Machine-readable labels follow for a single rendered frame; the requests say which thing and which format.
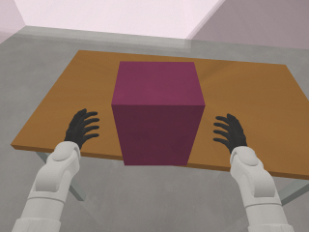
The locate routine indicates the table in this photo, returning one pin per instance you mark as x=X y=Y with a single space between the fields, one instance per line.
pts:
x=269 y=104

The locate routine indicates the carton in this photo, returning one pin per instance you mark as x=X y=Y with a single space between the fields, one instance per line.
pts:
x=157 y=109

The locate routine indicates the robot left hand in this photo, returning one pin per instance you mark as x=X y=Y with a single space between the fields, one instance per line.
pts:
x=76 y=131

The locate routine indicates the robot right forearm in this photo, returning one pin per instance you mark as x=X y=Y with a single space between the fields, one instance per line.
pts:
x=258 y=192

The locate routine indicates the robot left forearm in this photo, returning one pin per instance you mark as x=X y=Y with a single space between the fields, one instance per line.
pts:
x=49 y=192

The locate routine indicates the robot right hand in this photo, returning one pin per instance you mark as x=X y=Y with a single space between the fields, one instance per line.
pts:
x=234 y=134

